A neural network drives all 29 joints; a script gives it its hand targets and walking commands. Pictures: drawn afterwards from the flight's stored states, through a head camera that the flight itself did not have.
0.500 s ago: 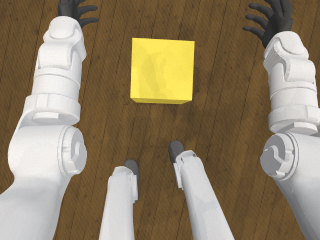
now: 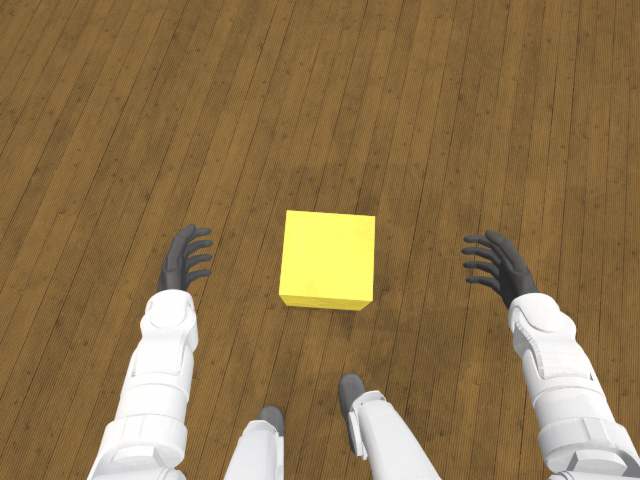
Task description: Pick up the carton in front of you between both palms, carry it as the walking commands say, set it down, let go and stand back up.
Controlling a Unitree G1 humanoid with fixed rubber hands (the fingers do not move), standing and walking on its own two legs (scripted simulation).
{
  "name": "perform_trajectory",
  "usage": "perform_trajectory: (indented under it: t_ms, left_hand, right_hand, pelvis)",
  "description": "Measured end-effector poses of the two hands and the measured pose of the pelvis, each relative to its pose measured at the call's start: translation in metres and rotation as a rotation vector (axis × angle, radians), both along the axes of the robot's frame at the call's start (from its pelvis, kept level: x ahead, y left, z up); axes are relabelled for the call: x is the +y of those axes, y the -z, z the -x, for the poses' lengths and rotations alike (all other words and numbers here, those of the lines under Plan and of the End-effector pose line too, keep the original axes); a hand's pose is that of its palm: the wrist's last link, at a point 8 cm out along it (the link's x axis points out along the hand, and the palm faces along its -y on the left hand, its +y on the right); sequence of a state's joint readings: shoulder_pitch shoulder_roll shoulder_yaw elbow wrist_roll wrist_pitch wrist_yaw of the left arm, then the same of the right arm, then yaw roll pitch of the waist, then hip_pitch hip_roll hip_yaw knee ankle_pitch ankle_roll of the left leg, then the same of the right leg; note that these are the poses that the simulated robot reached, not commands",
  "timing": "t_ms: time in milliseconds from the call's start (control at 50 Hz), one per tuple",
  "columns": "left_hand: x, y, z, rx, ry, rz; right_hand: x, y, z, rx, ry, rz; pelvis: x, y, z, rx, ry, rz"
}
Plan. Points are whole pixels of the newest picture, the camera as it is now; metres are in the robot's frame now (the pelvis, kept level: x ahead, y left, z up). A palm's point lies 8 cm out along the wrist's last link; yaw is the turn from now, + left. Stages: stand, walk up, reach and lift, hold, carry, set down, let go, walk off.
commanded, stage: let go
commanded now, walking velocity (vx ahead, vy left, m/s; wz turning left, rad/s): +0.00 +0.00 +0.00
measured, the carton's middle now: (326, 265) +0.48 -0.06 -0.60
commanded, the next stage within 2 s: stand in 0.94 s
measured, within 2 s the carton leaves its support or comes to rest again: neither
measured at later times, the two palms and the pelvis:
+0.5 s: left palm (47, 438) +0.23 +0.26 -0.03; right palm (517, 408) +0.19 -0.20 -0.02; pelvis +0.04 +0.04 +0.05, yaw -1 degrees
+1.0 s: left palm (47, 460) +0.21 +0.26 -0.03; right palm (545, 395) +0.20 -0.23 -0.02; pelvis +0.05 +0.03 +0.04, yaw -1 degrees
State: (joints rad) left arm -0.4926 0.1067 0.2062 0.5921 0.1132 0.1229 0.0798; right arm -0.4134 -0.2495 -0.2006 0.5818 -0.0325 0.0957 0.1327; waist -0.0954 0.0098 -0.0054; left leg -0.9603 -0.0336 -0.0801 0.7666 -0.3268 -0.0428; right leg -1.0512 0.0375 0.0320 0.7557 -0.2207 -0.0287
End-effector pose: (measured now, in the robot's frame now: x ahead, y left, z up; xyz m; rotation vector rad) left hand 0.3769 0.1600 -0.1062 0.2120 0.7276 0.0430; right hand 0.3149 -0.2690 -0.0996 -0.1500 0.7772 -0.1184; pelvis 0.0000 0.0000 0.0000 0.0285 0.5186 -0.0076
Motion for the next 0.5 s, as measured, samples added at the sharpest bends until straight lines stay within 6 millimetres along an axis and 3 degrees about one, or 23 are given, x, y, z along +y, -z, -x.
perform_trajectory:
  t_ms: [320, 400, 500]
  left_hand:
    - [0.067, -0.058, 0.107, 0.028, 0.004, 0.014]
    - [0.084, -0.069, 0.128, 0.032, -0.003, 0.012]
    - [0.102, -0.081, 0.149, 0.041, -0.016, 0.007]
  right_hand:
    - [0.050, -0.066, 0.108, 0.019, 0.004, -0.009]
    - [0.061, -0.075, 0.121, 0.024, -0.001, -0.009]
    - [0.072, -0.079, 0.121, 0.020, -0.018, -0.011]
  pelvis:
    - [0.022, -0.039, -0.031, -0.322, 0.008, 0.036]
    - [0.030, -0.045, -0.038, -0.406, 0.010, 0.046]
    - [0.040, -0.048, -0.045, -0.485, 0.012, 0.053]
